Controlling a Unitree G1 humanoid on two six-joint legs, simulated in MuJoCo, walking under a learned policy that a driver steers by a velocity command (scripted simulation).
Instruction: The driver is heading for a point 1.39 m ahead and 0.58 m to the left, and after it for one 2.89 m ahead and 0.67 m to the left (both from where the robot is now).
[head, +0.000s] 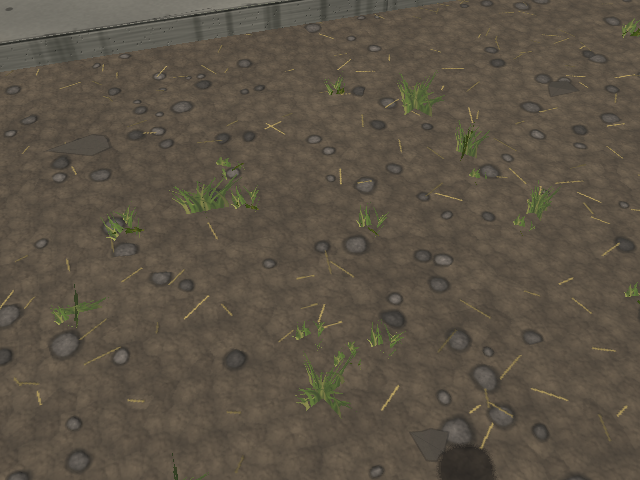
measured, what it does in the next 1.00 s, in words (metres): walks ahead: right foot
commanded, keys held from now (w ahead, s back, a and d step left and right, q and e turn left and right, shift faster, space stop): no key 0.28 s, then w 0.58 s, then no key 0.04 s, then q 0.10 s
